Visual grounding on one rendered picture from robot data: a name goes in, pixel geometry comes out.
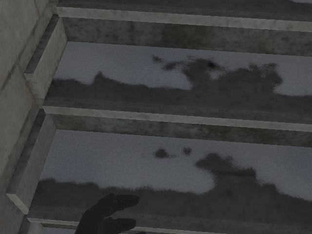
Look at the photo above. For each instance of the left robot hand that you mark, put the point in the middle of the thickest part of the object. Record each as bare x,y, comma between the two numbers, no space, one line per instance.
92,221

